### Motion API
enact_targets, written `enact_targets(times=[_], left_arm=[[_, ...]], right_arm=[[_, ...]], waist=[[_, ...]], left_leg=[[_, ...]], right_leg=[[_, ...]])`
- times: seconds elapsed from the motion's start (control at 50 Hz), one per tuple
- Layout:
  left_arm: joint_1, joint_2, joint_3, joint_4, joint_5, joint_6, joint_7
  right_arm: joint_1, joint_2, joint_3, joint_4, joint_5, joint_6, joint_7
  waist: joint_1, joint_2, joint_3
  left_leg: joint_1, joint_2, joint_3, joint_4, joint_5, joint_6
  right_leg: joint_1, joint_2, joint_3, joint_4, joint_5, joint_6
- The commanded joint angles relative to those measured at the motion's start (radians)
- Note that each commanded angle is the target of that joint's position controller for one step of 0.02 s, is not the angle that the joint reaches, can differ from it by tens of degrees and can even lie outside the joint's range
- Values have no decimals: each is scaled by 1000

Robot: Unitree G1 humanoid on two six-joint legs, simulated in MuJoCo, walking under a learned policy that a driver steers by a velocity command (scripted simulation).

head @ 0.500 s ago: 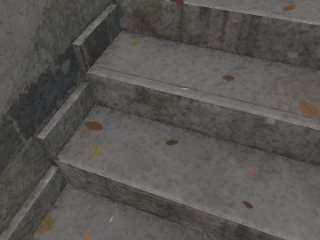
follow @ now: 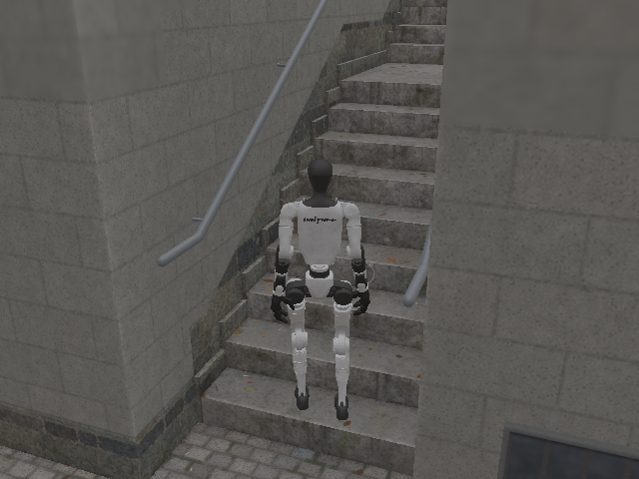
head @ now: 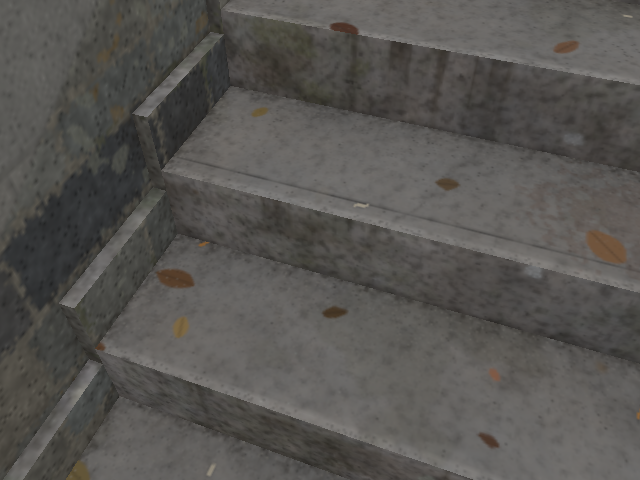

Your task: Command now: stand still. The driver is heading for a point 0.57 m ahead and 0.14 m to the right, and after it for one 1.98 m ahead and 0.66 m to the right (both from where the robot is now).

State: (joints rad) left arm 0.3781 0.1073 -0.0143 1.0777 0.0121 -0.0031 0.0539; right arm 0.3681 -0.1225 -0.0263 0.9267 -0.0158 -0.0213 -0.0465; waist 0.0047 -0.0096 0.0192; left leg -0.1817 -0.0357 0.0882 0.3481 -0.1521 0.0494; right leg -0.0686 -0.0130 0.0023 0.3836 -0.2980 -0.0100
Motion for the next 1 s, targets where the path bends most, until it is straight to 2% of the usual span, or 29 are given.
enact_targets(times=[0.02,0.16,0.24,0.3,0.36,0.38,0.42,0.5,0.56,0.58,0.62,0.64,0.66,0.68,0.7,0.72,0.74,0.76,0.78,0.8,0.82,0.84,0.86,0.88,0.92,0.94,0.96,0.98,1.0], left_arm=[[100,61,7,-6,6,-3,1],[91,61,0,-9,2,-5,6],[105,97,18,1,2,-4,2],[172,154,50,11,-6,1,5],[154,187,79,11,-3,-19,7],[150,191,85,15,4,-35,7],[161,157,76,6,21,-61,3],[212,178,73,7,51,-115,11],[190,237,76,6,40,-147,8],[161,236,68,9,16,-149,10],[130,238,61,23,-8,-117,6],[206,133,19,73,51,-107,-145],[73,415,126,-60,-54,-78,-75],[65,385,85,-87,65,-101,-208],[-40,473,139,-133,7,-120,-214],[86,295,89,-209,59,-142,-222],[250,253,92,-142,2,-113,-225],[-91,171,96,-216,-18,-126,-127],[-42,124,88,-262,-35,-106,-63],[-50,118,90,-266,-38,-68,-21],[15,131,79,-213,-50,-80,-64],[-3,126,74,-217,-50,-62,-75],[17,86,65,-206,-64,-28,-65],[-112,106,87,-316,47,30,2],[-180,118,86,-348,55,89,25],[-184,122,91,-363,30,95,26],[-203,106,74,-406,58,71,-3],[-232,144,85,-421,49,60,-15],[-217,148,87,-380,17,55,-32]], right_arm=[[89,-55,-5,-12,-4,-1,0],[104,-66,-2,2,-5,-1,-6],[88,-81,-18,-18,-1,12,-9],[-42,-71,-16,-91,-2,-1,6],[-134,-96,-34,-153,-21,-5,23],[-128,-87,-34,-169,-29,-7,33],[-170,-58,-29,-215,-4,-19,48],[-348,-15,5,-350,-23,-5,21],[-546,-15,29,-482,-5,8,-16],[-580,-54,31,-516,8,8,-1],[-583,-3,59,-578,17,9,27],[-832,-33,111,-600,-23,63,105],[-157,-71,18,-444,4,44,53],[-415,-38,98,-443,7,77,141],[-184,-149,47,-378,20,57,170],[95,-238,40,-176,2,35,136],[405,-377,-11,-70,-63,17,114],[164,-366,-42,-97,23,-27,-4],[-27,-345,-44,-119,14,-40,-51],[-192,-281,-40,-134,7,-35,-62],[-316,-213,15,-169,-10,-72,58],[-341,-110,38,-123,-29,-77,106],[-351,-51,55,-99,-38,-89,120],[-235,-152,-8,-43,-14,-55,18],[-177,-117,14,-21,-38,-17,-50],[-159,-154,12,-64,-36,-16,-64],[-278,-118,33,-98,14,4,-69],[-310,-136,30,-145,5,13,-82],[-265,-170,11,-140,-4,28,-74]], waist=[[0,11,56],[-1,10,65],[11,-27,100],[86,-158,198],[96,-174,189],[64,-137,151],[30,-76,116],[45,-57,170],[55,-114,222],[50,-109,223],[42,-99,204],[-43,136,-261],[-124,-39,-153],[-195,-220,-418],[-304,-210,-403],[-259,238,-684],[-239,345,-872],[-188,324,-515],[-37,223,-431],[40,206,-312],[-3,389,-274],[42,158,-279],[73,80,-240],[108,-40,-69],[92,-35,-7],[69,-4,16],[138,130,31],[123,109,-15],[87,85,-36]], left_leg=[[56,163,-148,-53,197,20],[30,158,-137,-67,130,7],[-72,88,-78,19,-242,31],[-416,55,4,292,-260,39],[-726,92,-30,1014,-308,12],[-779,104,-77,1173,-292,13],[-898,101,-118,1425,-261,18],[-1247,111,-176,1762,-429,46],[-1428,152,-159,1737,-666,74],[-1360,185,-141,1585,-695,81],[-1000,234,-63,1227,-568,105],[-613,93,-113,974,-698,136],[-141,72,94,778,-292,63],[-39,-78,104,980,-213,33],[-11,-40,-42,644,-15,99],[467,113,-376,547,525,242],[627,463,-921,331,1002,317],[87,417,-693,311,1204,298],[-4,442,-568,329,968,210],[-128,398,-513,335,608,145],[-242,390,-486,380,392,194],[-360,385,-487,233,156,151],[-400,388,-474,183,120,147],[-376,360,-378,195,-49,35],[-386,343,-241,225,26,10],[-382,404,-238,172,124,36],[-443,283,-99,86,-71,91],[-404,314,-64,49,-68,120],[-365,341,-60,92,40,147]], right_leg=[[-101,-111,88,-75,178,-87],[-87,-105,91,-86,182,-81],[-119,-79,114,-99,-180,-141],[-47,-242,369,-257,-510,-243],[7,-358,470,-304,-365,-365],[29,-336,407,-274,-307,-347],[90,-313,336,-265,-212,-320],[177,-355,283,-264,-19,-266],[182,-388,185,-355,68,-216],[144,-367,116,-434,2,-187],[-73,-280,23,-591,-87,-171],[-317,-290,123,-435,375,-137],[-234,-192,-41,-362,404,-230],[-439,-304,56,-293,1407,-244],[-272,-213,10,5,1396,-138],[-606,-87,137,361,908,-67],[-627,99,240,818,97,-19],[-362,93,243,1313,-157,56],[-509,60,278,1385,-74,57],[-548,8,177,1371,35,53],[-802,29,253,1568,104,5],[-733,6,239,1571,202,-30],[-782,5,250,1541,296,-31],[-764,14,149,1489,242,15],[-846,57,163,1522,252,49],[-852,75,165,1474,204,70],[-818,29,83,1302,165,83],[-753,44,61,1256,250,88],[-743,59,14,1370,156,62]])
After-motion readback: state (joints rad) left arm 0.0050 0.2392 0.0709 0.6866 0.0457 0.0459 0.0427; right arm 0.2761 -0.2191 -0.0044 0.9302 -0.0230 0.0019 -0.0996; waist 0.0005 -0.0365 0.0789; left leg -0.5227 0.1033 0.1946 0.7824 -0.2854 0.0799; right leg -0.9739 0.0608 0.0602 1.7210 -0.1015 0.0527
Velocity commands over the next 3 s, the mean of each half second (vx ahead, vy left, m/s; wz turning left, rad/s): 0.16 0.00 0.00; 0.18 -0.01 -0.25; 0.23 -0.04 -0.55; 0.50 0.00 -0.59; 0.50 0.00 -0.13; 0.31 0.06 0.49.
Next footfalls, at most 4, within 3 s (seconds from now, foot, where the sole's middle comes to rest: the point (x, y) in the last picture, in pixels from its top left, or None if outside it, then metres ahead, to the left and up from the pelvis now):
0.68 left None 0.34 0.26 -0.61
1.72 right None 0.30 -0.10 -0.61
2.06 left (376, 355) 0.61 -0.06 -0.44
2.52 right None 0.64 -0.53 -0.27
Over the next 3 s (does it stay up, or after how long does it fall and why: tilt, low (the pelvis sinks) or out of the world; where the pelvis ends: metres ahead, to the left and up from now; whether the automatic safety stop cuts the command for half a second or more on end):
stays up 0.71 -0.44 0.50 its command is cut before an obstacle after 0.7 s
